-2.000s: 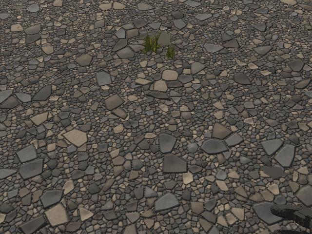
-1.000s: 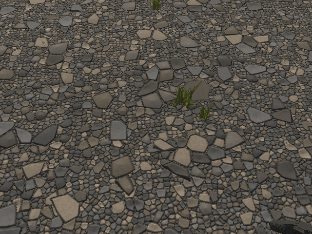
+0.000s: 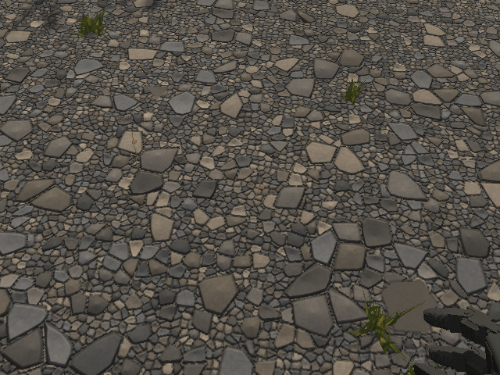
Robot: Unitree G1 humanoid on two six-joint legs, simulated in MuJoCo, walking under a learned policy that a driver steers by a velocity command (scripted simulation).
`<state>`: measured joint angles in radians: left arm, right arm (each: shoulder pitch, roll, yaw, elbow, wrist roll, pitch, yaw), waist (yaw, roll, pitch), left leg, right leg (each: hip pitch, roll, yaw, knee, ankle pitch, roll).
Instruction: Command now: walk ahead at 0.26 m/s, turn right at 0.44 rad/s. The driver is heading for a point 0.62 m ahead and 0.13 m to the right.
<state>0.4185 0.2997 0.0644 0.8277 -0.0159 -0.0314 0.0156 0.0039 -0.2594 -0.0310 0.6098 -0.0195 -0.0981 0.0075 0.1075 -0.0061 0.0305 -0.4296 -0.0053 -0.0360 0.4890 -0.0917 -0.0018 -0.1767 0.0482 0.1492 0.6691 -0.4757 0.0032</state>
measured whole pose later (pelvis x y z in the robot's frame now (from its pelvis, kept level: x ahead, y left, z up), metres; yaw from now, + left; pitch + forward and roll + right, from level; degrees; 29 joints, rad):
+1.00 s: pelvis +0.13 -0.02 +0.01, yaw -21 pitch -1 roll -1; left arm 0.18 0.25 0.03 0.70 0.01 0.00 0.02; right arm 0.23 -0.25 -0.03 0.79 0.00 0.00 -0.01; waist -0.01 -0.01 0.00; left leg -0.24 -0.02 -0.09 0.54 -0.29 0.01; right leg -0.27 0.05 0.05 0.57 -0.37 0.00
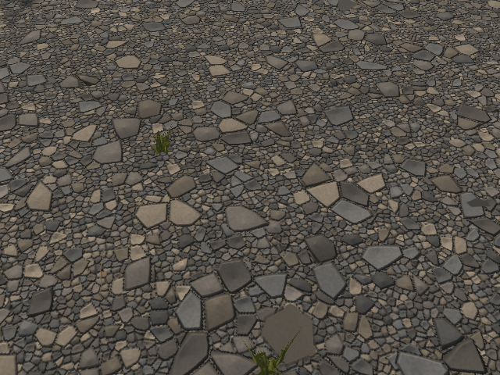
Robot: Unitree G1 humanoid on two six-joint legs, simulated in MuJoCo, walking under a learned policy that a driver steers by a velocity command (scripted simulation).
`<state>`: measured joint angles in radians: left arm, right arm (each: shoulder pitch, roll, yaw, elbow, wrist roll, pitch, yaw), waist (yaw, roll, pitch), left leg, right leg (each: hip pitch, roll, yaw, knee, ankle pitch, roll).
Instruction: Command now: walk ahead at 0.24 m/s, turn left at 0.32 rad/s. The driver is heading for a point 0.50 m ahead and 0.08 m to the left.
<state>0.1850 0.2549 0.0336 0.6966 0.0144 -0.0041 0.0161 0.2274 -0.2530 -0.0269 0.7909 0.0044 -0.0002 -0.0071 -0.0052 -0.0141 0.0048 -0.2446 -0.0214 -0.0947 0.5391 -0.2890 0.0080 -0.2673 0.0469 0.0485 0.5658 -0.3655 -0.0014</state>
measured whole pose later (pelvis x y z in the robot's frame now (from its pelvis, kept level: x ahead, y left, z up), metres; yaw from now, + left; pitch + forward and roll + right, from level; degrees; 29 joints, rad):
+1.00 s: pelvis +0.42 +0.18 -0.01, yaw +14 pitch +2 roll +2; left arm 0.10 0.24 0.02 0.72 0.02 -0.09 -0.04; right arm 0.31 -0.28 -0.05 0.85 0.00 -0.03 -0.02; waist -0.04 -0.03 0.03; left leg -0.01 -0.07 0.11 0.44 -0.43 0.06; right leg -0.49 -0.01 -0.02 0.49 0.00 -0.05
